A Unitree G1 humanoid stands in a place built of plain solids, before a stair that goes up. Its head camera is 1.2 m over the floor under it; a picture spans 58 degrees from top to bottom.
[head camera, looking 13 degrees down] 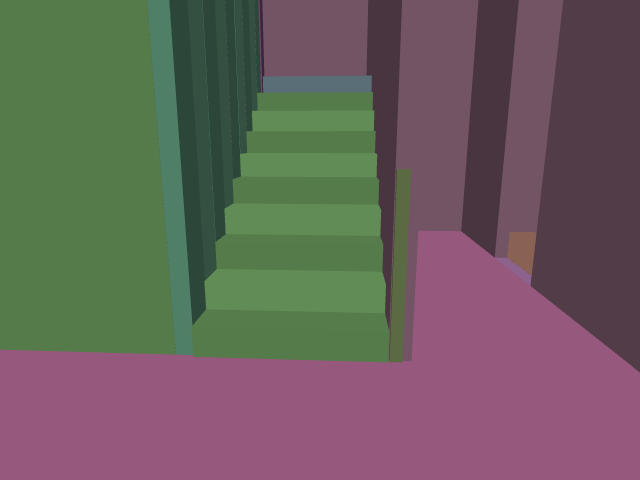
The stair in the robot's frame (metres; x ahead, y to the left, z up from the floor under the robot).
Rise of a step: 0.18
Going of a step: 0.26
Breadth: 1.10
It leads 3 degrees to the right of straight ahead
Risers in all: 10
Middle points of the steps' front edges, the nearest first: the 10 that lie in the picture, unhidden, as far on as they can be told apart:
2.21 0.17 0.18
2.47 0.16 0.37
2.73 0.14 0.55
2.99 0.13 0.73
3.25 0.11 0.91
3.51 0.10 1.09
3.77 0.08 1.28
4.03 0.07 1.46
4.29 0.05 1.64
4.55 0.04 1.82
